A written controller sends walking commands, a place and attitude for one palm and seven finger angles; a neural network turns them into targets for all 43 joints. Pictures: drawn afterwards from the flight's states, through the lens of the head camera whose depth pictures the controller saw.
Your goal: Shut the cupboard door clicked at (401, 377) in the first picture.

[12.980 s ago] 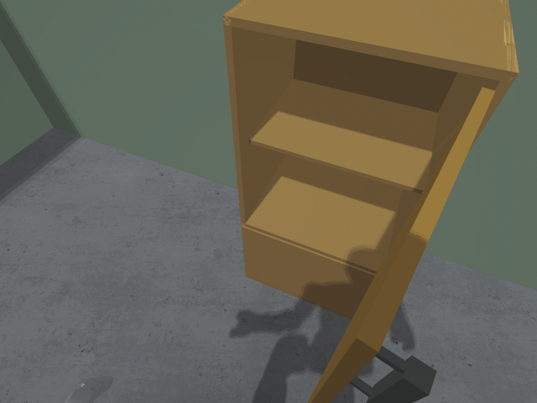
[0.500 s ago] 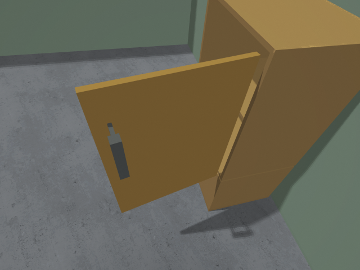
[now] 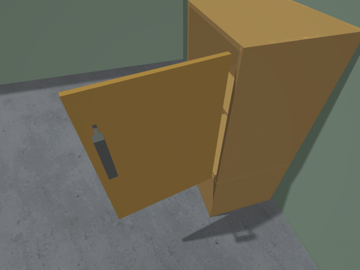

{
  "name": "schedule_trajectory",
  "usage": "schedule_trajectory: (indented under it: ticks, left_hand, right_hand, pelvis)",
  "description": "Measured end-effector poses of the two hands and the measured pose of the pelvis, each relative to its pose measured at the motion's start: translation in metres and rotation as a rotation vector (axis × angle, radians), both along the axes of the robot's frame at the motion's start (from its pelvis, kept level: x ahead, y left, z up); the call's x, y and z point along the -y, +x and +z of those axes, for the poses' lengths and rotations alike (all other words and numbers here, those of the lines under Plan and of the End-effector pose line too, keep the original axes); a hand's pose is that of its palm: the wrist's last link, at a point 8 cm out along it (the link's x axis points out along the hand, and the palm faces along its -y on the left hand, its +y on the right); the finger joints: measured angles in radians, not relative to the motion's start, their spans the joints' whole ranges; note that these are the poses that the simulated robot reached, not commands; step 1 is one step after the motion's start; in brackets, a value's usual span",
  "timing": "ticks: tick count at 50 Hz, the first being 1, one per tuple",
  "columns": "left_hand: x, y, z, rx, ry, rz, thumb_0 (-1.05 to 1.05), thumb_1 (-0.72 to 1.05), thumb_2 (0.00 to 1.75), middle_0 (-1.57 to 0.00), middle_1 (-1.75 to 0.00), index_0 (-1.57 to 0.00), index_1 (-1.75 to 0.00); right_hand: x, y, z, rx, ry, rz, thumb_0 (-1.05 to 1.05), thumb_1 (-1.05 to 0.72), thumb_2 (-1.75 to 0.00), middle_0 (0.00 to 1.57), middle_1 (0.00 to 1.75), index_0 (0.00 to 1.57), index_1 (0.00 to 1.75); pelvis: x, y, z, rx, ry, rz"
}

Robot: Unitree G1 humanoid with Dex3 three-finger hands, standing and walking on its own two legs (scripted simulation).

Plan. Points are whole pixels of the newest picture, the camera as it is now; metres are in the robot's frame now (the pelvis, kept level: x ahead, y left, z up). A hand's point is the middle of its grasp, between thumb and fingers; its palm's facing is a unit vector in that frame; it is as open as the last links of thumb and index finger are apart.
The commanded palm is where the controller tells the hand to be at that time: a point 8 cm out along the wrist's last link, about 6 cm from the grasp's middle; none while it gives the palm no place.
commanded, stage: come to a stop and stand still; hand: left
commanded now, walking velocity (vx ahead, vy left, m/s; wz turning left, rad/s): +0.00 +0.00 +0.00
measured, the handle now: (104, 152) +0.39 +0.22 +0.05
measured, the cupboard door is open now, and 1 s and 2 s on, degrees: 100 100 100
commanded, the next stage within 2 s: look again from close up in 0.44 s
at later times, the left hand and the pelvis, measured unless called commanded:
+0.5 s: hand out of the picture -0.03 +0.17 -0.17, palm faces +0.04 -0.99 -0.15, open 7.4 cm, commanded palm none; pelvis -0.01 +0.01 +0.01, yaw +0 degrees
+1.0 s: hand out of the picture -0.02 +0.19 -0.17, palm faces +0.02 -0.99 -0.16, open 7.4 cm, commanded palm none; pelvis -0.01 +0.03 +0.01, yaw +0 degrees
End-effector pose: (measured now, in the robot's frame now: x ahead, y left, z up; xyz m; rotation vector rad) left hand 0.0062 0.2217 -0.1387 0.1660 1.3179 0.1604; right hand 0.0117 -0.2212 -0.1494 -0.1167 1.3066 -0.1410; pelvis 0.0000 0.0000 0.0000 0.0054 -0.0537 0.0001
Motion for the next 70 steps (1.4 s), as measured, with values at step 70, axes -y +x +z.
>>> schedule_trajectory:
  ticks: [70]
  left_hand:
    - [-0.016,-0.021,-0.008,-0.087,-0.045,0.056,0.0,0.91,0.9,-0.2,-0.3,-0.2,-0.3]
  right_hand:
    - [-0.037,-0.021,0.007,-0.136,0.011,0.005,0.0,-0.91,-0.9,0.2,0.3,0.2,0.3]
  pelvis:
    - [-0.022,0.007,0.002,-0.047,0.008,0.05]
